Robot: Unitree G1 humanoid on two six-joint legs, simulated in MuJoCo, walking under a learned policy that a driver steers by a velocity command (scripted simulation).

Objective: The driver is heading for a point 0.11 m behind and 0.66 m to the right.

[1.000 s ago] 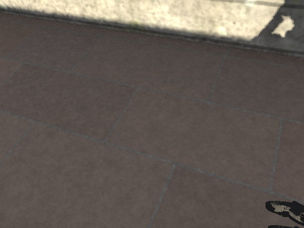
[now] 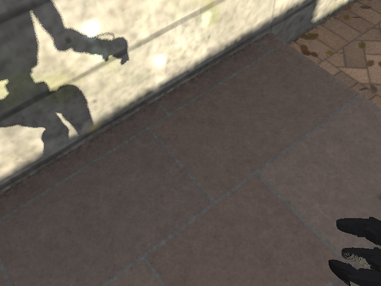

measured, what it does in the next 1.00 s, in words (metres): walks ahead, turning right: left foot, then right foot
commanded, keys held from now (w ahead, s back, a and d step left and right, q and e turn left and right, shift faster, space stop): w+e+shift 0.32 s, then e+shift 0.56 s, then w+e+shift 0.12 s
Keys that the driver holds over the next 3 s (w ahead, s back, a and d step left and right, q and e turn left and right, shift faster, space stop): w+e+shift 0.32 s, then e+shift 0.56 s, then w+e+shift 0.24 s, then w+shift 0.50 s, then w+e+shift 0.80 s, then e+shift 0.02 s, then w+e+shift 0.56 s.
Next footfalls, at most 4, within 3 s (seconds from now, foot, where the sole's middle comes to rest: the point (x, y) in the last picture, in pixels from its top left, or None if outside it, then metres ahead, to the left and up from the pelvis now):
0.18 left None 0.23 0.16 -0.77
0.64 right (274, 278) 0.42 -0.17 -0.77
1.08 left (244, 216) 0.63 -0.08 -0.77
1.60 right None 0.46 -0.55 -0.77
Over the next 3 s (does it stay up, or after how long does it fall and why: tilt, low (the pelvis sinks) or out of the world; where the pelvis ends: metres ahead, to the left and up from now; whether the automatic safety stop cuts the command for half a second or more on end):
stays up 0.31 -1.57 -0.18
